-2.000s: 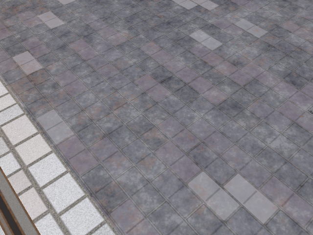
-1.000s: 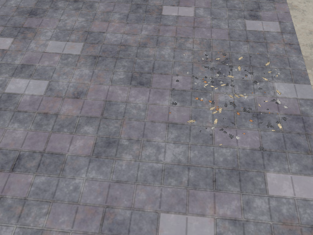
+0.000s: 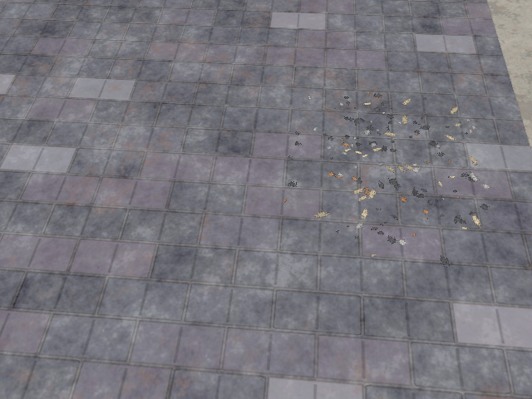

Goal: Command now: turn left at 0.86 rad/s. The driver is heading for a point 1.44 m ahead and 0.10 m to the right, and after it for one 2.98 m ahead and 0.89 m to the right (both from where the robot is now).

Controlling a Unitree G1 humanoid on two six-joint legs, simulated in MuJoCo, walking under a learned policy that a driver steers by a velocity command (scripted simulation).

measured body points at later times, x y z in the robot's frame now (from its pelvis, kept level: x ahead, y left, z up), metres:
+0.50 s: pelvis +0.06 +0.07 +0.01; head +0.06 +0.08 +0.46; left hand +0.12 +0.37 -0.10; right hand +0.22 -0.18 -0.08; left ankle +0.02 +0.15 -0.74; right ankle +0.11 -0.10 -0.65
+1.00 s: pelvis +0.27 -0.04 -0.01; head +0.32 -0.07 +0.44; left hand +0.48 +0.20 -0.10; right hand +0.38 -0.35 -0.10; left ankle +0.29 +0.14 -0.64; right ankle +0.31 -0.11 -0.74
